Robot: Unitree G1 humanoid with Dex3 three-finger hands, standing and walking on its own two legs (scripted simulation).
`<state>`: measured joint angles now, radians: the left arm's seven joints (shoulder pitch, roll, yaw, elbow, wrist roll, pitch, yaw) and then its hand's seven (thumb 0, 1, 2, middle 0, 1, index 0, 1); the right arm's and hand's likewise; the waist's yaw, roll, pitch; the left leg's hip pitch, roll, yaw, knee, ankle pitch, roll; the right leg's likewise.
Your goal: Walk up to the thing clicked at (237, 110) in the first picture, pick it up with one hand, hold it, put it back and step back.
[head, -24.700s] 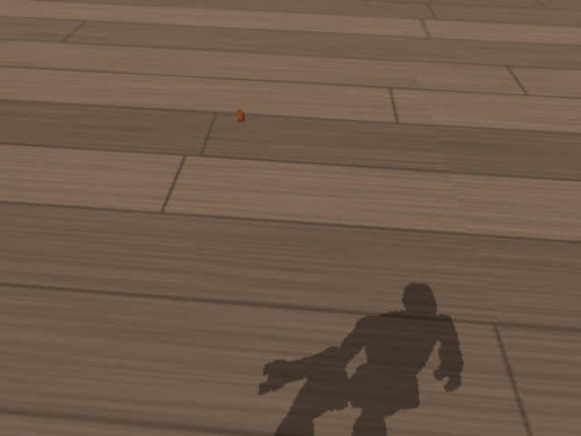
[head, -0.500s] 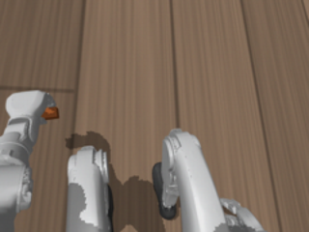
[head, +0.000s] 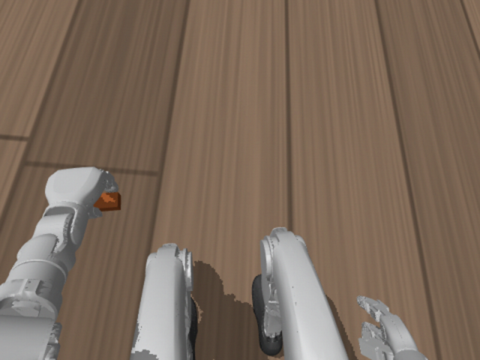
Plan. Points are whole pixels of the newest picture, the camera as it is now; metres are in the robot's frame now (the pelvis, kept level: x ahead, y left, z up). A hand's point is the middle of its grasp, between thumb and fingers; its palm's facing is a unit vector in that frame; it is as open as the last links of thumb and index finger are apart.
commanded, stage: lift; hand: left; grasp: from above
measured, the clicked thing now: (93, 203) +0.41 +0.25 -0.16
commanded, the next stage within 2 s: hold in 1.00 s
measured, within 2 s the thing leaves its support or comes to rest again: neither
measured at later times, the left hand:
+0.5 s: hand (29, 177) +0.37 +0.23 +0.09, palm faces -0.44 -0.07 -0.90, open 6.2 cm
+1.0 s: hand out of the picture +0.38 +0.22 +0.18, palm faces -0.45 -0.07 -0.89, open 6.2 cm
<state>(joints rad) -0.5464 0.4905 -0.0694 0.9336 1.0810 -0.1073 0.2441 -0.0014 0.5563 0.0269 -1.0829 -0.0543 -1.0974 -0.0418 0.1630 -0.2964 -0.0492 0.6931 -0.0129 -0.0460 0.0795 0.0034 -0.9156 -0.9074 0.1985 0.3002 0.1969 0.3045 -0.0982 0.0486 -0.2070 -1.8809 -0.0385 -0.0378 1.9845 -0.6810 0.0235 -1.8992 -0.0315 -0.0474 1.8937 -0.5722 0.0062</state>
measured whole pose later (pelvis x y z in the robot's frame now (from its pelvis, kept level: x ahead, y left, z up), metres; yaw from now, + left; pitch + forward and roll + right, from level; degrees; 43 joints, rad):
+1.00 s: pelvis +0.07 +0.00 +0.26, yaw -1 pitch +11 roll -1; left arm -0.30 0.39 -0.20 0.81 0.99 0.01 0.15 0.00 0.53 0.05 -1.10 -0.04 -1.10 -0.05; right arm 0.27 -0.25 -0.04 0.73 0.05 0.00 -0.04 0.01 -0.92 -0.91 0.20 0.30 0.20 0.30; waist -0.05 0.03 -0.09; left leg -0.65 0.00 0.01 0.89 -0.43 0.02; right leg -0.70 0.01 0.01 0.84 -0.34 0.00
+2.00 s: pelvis +0.08 -0.01 +0.30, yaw -1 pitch +3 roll +0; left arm -0.22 0.40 -0.22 0.63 0.99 0.00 0.00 0.00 0.54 0.01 -1.14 0.00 -1.14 0.00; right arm 0.22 -0.26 -0.03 0.68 0.07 0.05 -0.05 0.01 -0.92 -0.91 0.20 0.30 0.20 0.30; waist 0.00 0.05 -0.04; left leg -0.31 -0.01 0.02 0.57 -0.31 0.01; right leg -0.38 0.01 0.03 0.57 -0.24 0.00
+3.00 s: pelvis +0.08 -0.01 +0.31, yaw -1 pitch +1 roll +0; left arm -0.20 0.40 -0.22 0.58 0.98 0.01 -0.01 0.00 0.54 0.00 -1.14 0.00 -1.14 0.00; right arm 0.18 -0.25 -0.02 0.69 0.08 0.07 -0.06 0.01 -0.91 -0.91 0.20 0.30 0.20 0.30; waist 0.01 0.05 -0.01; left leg -0.22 0.00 0.02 0.47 -0.26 0.00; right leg -0.30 0.01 0.02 0.49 -0.20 -0.01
